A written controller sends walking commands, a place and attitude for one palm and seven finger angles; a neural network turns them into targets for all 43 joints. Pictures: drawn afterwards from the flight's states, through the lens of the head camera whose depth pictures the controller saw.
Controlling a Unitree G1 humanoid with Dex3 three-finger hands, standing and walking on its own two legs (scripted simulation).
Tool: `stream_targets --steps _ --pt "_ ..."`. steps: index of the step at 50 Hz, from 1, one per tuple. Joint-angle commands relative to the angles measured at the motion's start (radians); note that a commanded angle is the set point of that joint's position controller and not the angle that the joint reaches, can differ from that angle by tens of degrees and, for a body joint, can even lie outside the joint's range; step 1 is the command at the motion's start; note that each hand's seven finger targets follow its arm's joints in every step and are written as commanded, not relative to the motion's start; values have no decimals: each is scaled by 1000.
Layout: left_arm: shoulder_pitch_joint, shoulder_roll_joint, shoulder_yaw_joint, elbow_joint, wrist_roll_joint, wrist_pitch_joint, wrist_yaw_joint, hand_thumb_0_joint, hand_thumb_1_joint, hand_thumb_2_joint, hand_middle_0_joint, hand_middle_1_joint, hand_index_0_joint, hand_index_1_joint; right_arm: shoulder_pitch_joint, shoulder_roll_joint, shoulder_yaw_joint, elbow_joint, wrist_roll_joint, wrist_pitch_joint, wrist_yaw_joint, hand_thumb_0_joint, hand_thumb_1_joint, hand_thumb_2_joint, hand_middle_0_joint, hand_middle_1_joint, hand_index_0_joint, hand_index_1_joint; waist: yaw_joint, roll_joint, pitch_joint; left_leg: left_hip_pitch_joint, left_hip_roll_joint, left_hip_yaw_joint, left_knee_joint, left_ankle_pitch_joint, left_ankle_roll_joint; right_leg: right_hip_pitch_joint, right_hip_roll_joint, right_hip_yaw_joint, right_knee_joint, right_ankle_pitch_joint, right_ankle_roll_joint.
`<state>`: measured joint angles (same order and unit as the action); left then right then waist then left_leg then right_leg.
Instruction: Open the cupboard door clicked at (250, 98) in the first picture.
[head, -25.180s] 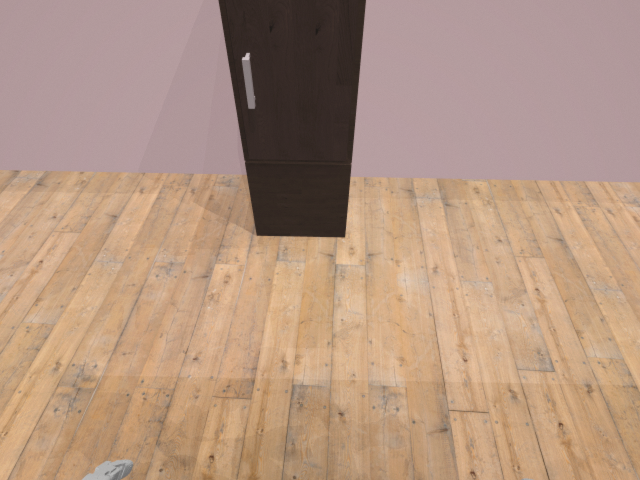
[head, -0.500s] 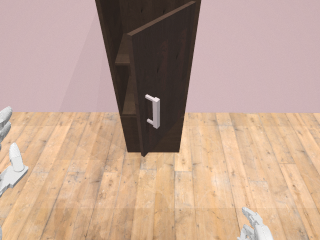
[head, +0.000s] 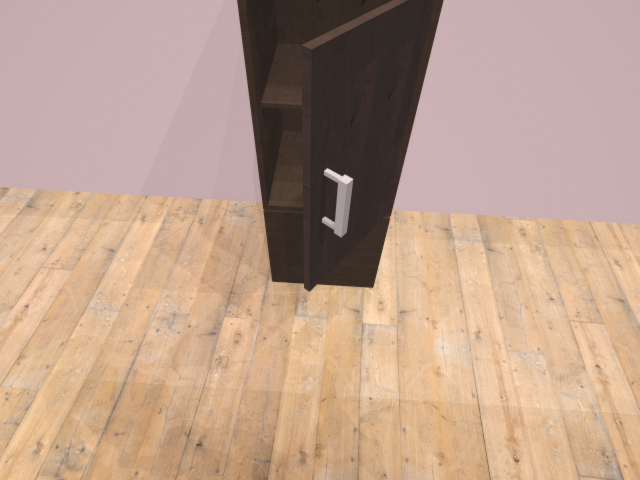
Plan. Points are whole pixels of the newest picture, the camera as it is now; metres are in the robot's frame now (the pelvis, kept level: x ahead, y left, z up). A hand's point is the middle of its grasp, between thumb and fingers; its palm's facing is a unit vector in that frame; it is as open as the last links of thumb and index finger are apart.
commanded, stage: let the arm hang, fingers relaxed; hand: left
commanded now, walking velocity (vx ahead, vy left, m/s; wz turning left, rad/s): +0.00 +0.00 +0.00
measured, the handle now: (335, 203) +0.60 +0.01 -0.06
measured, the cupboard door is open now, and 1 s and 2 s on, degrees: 54 54 54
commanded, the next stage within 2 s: look to check the result in 0.58 s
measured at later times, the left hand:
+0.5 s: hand out of the picture -0.03 +0.14 -0.18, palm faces +0.02 -0.99 -0.15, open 7.3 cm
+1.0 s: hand out of the picture -0.01 +0.13 -0.17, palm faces +0.04 -0.98 -0.18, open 7.4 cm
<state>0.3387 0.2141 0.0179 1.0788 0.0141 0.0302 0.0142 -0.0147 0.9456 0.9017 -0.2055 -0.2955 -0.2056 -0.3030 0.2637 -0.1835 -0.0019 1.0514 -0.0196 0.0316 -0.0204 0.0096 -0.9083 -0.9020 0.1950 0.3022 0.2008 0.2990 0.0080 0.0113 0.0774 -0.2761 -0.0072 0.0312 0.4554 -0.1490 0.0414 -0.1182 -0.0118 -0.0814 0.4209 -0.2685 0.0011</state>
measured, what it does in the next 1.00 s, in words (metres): stands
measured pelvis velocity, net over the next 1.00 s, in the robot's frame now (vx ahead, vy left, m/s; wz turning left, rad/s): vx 0.02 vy -0.03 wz -0.01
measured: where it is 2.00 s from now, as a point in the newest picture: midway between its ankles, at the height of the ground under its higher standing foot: outside the picture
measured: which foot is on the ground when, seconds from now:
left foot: down 0.00-1.00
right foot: down 0.00-1.00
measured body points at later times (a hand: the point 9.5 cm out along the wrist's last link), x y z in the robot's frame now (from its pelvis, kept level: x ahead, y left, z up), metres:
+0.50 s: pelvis -0.01 -0.01 +0.00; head +0.00 -0.02 +0.45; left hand -0.03 +0.19 -0.16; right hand -0.04 -0.21 -0.17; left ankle +0.06 +0.09 -0.74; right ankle -0.02 -0.12 -0.74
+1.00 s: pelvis +0.02 -0.03 +0.00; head +0.04 -0.04 +0.45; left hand -0.01 +0.18 -0.16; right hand +0.00 -0.23 -0.17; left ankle +0.06 +0.09 -0.74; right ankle -0.02 -0.12 -0.74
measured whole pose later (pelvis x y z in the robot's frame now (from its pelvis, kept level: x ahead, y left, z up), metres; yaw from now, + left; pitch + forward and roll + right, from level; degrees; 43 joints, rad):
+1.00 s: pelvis +0.02 -0.03 +0.00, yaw -1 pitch -2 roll +0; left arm 0.32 0.11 0.01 1.16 0.01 -0.01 0.04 0.00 0.90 0.90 -0.20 -0.30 -0.20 -0.30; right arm 0.29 -0.11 0.00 1.15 -0.02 0.01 -0.04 0.01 -0.91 -0.90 0.19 0.30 0.20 0.30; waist -0.01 0.02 0.06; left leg -0.24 0.01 0.03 0.43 -0.17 0.00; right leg -0.10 0.01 -0.07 0.43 -0.30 -0.03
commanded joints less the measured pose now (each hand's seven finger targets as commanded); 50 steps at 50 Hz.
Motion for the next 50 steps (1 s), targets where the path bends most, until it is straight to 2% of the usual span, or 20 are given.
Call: stream_targets --steps 1,6,13,20,21,27,32,35,40,44,50 --pt "25 67 8 1 -1 -27 9 0 900 900 -200 -300 -200 -300 35 -121 -30 -18 -2 -21 -13 0 -900 -900 200 300 200 300 -13 6 -7 40 124 -169 -183 -206 10 -83 -67 77 -90 -62 -47" --pt "62 54 3 45 -1 -28 15 0 900 900 -200 -300 -200 -300 60 -100 -29 20 -2 -17 -13 0 -900 -900 200 300 200 300 -9 -34 10 39 112 -151 -183 -218 9 -110 -71 88 -102 -97 -47" --pt "76 32 2 66 -1 -27 21 0 900 900 -200 -300 -200 -300 93 -54 -26 59 -5 -12 -11 0 -900 -900 200 300 200 300 -16 -19 49 27 99 -129 -172 -218 2 -168 -72 103 -107 -151 -47" --pt "81 4 6 70 -2 -33 25 0 900 900 -200 -300 -200 -300 114 -19 -23 69 -6 -17 -14 0 -900 -900 200 300 200 300 -17 9 56 27 90 -110 -147 -165 -1 -179 -76 108 -105 -124 -49" --pt "86 4 8 67 -2 -34 26 0 900 900 -200 -300 -200 -300 119 -17 -24 69 -5 -17 -15 0 -900 -900 200 300 200 300 -15 7 37 30 91 -106 -139 -157 -2 -166 -76 106 -105 -121 -49" --pt "76 -12 10 68 -4 -38 28 0 900 900 -200 -300 -200 -300 128 3 -21 76 -5 -20 -17 0 -900 -900 200 300 200 300 -18 -2 51 26 89 -96 -119 -116 -4 -165 -81 110 -107 -89 -52" --pt "71 -19 9 67 -7 -43 30 0 900 900 -200 -300 -200 -300 136 9 -20 81 -4 -22 -19 0 -900 -900 200 300 200 300 -22 -17 34 53 89 -84 -89 -49 -7 -153 -87 114 -112 -52 -54" --pt "72 -24 10 68 -9 -43 31 0 900 900 -200 -300 -200 -300 130 9 -18 82 -4 -24 -21 0 -900 -900 200 300 200 300 -19 3 33 62 92 -80 -85 -23 -8 -145 -89 114 -113 -25 -55" --pt "74 -24 11 71 -10 -45 32 0 900 900 -200 -300 -200 -300 124 6 -16 86 -3 -27 -23 0 -900 -900 200 300 200 300 -17 -3 15 77 98 -81 -77 41 -5 -112 -86 110 -103 40 -53" --pt "71 -24 11 72 -10 -44 32 0 900 900 -200 -300 -200 -300 119 3 -15 88 -3 -27 -24 0 -900 -900 200 300 200 300 -16 -12 30 74 99 -81 -77 48 -6 -107 -85 106 -106 43 -51" --pt "67 -18 11 69 -10 -45 32 0 900 900 -200 -300 -200 -300 101 -6 -14 88 -1 -30 -25 0 -900 -900 200 300 200 300 -15 -10 13 94 102 -81 -74 90 -5 -83 -88 102 -104 90 -47"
